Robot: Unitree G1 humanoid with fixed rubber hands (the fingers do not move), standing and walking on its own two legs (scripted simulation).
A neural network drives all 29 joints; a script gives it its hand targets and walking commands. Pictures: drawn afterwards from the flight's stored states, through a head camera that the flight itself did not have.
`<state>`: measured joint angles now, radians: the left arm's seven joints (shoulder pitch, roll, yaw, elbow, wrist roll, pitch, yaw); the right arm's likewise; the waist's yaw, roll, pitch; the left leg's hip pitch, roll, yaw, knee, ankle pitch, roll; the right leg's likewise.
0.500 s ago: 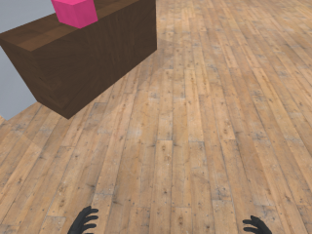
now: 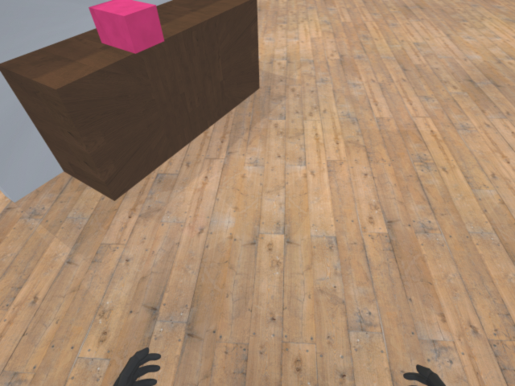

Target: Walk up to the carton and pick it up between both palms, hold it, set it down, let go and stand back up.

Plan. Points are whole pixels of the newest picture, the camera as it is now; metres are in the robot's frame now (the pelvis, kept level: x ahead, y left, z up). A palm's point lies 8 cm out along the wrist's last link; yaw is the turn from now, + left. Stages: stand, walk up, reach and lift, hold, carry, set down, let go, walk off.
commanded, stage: stand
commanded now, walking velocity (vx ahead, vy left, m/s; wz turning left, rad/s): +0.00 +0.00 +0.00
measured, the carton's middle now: (127, 24) +1.68 +0.66 -0.02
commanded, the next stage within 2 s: walk up in 0.10 s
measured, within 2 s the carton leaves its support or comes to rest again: neither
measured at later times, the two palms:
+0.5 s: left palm out of the picture +0.13 +0.32 -0.08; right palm out of the picture +0.15 -0.26 -0.08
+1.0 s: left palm (61, 354) +0.21 +0.36 -0.08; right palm (422, 318) +0.27 -0.26 -0.08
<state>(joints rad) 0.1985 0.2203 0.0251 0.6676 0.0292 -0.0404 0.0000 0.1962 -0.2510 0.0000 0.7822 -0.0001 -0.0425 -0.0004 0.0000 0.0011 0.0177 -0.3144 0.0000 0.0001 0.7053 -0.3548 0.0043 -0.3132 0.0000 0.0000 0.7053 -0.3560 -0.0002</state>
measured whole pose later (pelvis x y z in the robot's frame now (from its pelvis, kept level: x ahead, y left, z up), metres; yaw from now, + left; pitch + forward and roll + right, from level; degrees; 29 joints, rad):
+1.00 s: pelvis +0.14 +0.04 +0.00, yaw +12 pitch -1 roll +1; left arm 0.20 0.38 0.12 0.71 0.05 -0.11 -0.05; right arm 0.33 -0.39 -0.04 0.77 0.00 -0.06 0.05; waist 0.00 -0.05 0.04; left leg -0.34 0.00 -0.09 0.93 -0.44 0.00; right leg -0.41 -0.05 -0.05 0.71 -0.27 -0.01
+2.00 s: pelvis +0.49 +0.07 +0.00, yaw +30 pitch -1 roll +3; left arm 0.27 0.38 0.12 0.71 0.04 -0.07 -0.06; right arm 0.34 -0.40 -0.04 0.76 0.00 -0.06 0.00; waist 0.06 0.00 0.04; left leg -0.52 0.02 0.01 0.99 -0.22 0.00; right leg -0.21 -0.07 -0.22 0.67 -0.45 -0.06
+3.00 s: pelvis +0.77 +0.13 +0.00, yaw +41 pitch +0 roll +3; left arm 0.30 0.38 0.12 0.71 0.04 -0.02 -0.05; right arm 0.34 -0.40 -0.04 0.78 0.00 -0.07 -0.06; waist 0.08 -0.01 0.06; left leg -0.50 -0.03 0.04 0.86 -0.30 0.04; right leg -0.22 -0.02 -0.16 0.71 -0.49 -0.08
